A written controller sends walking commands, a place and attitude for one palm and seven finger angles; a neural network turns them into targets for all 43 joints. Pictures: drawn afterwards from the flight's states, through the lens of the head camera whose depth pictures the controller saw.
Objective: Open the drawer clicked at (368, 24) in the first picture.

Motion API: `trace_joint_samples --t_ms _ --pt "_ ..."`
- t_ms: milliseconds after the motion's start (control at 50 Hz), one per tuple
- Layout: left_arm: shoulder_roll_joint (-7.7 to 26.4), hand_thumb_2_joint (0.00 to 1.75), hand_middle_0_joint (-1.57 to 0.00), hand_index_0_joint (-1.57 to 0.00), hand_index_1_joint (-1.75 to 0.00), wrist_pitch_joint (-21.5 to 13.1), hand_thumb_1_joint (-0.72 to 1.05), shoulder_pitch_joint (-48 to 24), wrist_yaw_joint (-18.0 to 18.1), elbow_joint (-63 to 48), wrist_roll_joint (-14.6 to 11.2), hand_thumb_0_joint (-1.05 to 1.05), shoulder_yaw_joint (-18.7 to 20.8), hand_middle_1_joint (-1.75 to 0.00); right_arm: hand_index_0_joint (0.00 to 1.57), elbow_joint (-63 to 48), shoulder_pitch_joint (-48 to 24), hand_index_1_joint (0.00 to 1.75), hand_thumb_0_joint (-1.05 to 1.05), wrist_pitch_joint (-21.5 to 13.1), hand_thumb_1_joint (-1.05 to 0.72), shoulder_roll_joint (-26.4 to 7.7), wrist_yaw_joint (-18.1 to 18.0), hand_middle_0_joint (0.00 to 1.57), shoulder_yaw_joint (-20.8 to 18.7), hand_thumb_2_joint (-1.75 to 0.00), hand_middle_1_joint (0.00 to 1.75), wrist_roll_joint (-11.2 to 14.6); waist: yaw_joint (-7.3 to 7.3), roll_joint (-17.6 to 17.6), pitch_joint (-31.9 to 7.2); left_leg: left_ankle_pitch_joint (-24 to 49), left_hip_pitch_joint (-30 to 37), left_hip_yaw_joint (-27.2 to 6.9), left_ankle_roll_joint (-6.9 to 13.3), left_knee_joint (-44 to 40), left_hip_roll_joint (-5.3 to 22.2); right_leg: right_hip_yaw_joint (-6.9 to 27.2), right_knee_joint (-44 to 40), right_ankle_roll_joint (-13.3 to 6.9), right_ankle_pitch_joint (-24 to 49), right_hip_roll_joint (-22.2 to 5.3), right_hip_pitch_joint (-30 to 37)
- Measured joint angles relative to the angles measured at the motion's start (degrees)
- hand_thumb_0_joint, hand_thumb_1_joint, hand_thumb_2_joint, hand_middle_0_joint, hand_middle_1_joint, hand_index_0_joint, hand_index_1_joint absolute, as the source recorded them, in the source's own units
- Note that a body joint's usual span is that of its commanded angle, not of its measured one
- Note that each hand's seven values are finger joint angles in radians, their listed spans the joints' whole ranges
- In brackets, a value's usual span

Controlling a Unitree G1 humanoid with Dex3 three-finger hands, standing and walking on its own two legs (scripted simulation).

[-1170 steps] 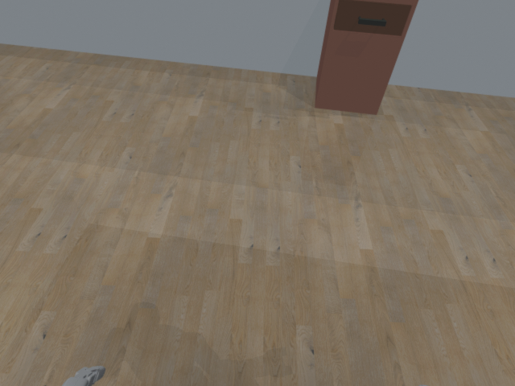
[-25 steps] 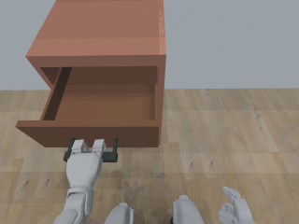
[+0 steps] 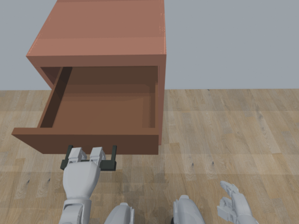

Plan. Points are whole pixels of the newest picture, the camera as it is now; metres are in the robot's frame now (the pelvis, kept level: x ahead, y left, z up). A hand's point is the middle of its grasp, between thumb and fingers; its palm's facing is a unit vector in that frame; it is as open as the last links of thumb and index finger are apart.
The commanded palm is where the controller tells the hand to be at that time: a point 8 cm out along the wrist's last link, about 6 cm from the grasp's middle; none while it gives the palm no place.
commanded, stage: pull the drawer open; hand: left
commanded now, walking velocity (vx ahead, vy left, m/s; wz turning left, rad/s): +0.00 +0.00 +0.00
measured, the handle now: (90, 157) +0.30 +0.19 -0.05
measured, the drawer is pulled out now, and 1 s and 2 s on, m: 0.24 0.28 0.29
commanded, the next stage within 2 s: open the thumb to release the handle in 1.14 s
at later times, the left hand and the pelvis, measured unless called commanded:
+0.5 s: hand (89, 186) +0.23 +0.18 -0.07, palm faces -0.02 -0.08 -1.00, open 5.7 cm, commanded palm +0.18 +0.20 -0.02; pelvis +0.00 +0.00 -0.01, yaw +0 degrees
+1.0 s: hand (87, 193) +0.21 +0.18 -0.07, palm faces -0.03 -0.09 -1.00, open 5.7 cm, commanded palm +0.16 +0.20 -0.02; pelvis -0.01 -0.01 -0.01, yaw +0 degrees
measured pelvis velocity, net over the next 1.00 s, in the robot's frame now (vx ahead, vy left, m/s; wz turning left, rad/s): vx -0.01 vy -0.01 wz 0.00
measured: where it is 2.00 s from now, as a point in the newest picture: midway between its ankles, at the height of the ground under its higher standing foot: outside the picture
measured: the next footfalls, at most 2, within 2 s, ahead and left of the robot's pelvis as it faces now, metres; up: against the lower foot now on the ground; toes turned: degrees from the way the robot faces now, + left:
none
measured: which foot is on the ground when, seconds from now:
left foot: down 0.00-1.00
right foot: down 0.00-1.00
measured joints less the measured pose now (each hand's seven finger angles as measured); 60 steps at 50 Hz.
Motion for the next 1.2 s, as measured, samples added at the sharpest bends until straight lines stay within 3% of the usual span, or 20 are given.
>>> trace_joint_samples --t_ms 1200 --pt "0.6 0.76 -0.27 -0.42 -1.35 -5.0 0.7 9.5 0.0 -7.8 0.1 0.03 1.5 -1.35 0.21 -1.8 -0.9 0.3 0.01 -0.4 -0.9 -0.1 -0.2 0.2 0.8 -0.9 0.3 -0.6 1.4 -0.4 -0.5 -0.8 -2.2 -0.1 -0.5 3.0 -0.2 0.3 3.6 -0.5 -1.0 0.1 -2.7"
